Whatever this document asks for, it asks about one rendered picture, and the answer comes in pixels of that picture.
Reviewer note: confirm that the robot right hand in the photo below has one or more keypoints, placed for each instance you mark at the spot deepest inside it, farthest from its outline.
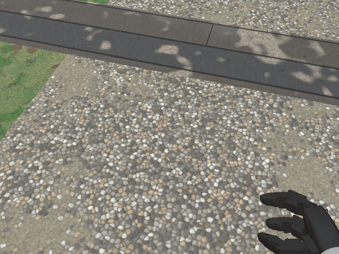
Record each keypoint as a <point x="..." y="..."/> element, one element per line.
<point x="315" y="233"/>

